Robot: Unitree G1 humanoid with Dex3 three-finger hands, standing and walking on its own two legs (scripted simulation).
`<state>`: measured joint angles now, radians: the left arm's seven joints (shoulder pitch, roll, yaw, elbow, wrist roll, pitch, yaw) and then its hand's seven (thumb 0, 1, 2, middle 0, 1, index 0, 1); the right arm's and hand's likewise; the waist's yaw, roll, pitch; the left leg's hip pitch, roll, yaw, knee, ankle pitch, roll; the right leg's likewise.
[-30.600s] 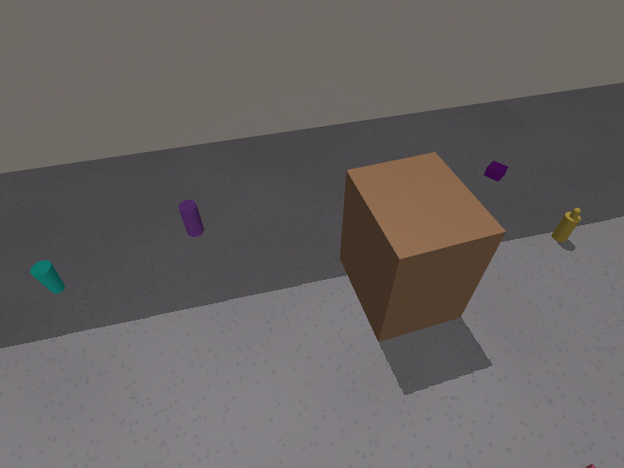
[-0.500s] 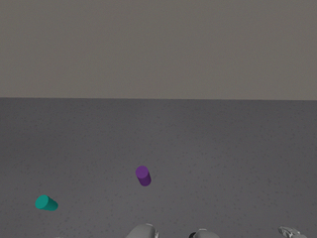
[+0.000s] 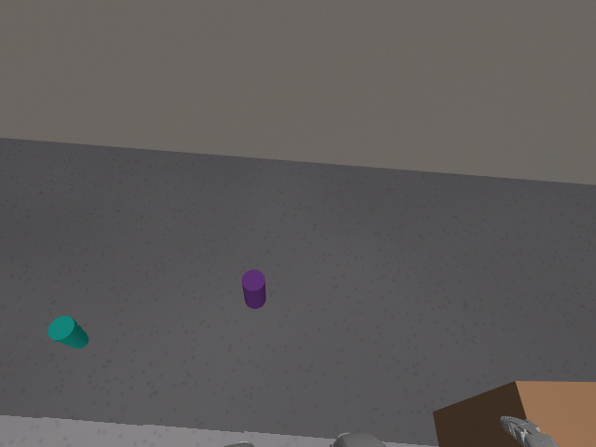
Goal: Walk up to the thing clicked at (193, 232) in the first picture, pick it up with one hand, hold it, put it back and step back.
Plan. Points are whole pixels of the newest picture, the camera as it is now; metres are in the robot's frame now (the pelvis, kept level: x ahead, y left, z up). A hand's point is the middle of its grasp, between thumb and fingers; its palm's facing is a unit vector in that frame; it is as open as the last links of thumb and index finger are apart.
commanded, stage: step back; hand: left
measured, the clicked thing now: (254, 290) +0.62 +0.12 -0.69
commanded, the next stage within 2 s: none
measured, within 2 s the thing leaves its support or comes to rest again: neither
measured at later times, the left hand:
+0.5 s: hand out of the picture +0.01 +0.27 -0.15, palm faces -0.03 -0.91 -0.40, open 7.4 cm
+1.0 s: hand out of the picture -0.21 +0.23 -0.14, palm faces -0.08 -0.91 -0.42, open 7.4 cm
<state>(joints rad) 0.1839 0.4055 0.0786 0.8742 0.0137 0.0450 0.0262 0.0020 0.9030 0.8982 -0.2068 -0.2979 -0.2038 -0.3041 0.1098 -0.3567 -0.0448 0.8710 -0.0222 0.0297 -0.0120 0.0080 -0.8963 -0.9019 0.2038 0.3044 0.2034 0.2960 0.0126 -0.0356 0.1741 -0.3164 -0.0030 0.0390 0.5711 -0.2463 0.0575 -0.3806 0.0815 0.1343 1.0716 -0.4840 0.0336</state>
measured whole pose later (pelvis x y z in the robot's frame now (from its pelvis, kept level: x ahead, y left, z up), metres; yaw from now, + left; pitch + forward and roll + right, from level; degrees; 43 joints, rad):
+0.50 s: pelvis -0.15 +0.01 -0.02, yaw +0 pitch -2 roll +3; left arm 0.07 0.41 0.07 0.75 0.02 0.05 0.02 0.00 0.90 0.90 -0.21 -0.30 -0.21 -0.30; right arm 0.17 -0.37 -0.06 0.90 -0.02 0.03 -0.02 0.01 -0.90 -0.90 0.20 0.30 0.20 0.30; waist 0.00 -0.08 0.21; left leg -0.23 -0.07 -0.02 0.63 -0.36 0.01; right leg -0.42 -0.06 0.06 0.75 -0.29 0.01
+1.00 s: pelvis -0.30 -0.03 +0.00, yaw -4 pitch -1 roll +2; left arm 0.21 0.35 0.06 0.85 0.04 0.05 0.00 0.00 0.90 0.90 -0.21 -0.30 -0.21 -0.30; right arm 0.14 -0.41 -0.05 0.84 0.00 0.05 -0.03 0.01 -0.90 -0.90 0.20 0.30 0.20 0.30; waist 0.03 0.01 0.13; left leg -0.50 -0.10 -0.12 1.13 -0.50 0.00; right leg -0.30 -0.02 0.07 0.65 -0.33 -0.01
